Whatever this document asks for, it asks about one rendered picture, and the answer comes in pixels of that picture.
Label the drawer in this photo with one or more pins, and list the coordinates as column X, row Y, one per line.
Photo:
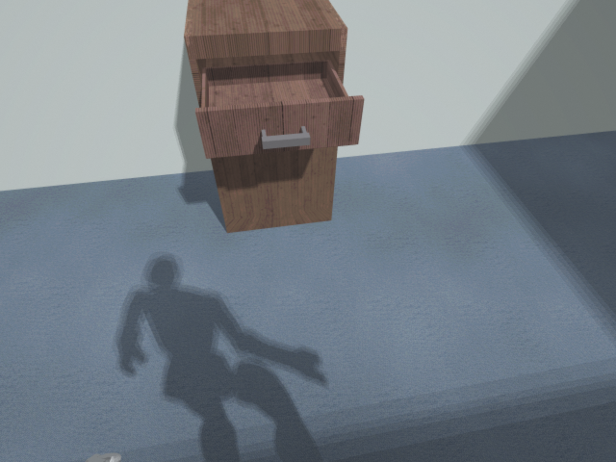
column 239, row 101

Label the handle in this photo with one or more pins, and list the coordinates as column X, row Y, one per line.
column 289, row 140

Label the cabinet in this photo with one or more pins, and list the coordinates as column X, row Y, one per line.
column 275, row 189

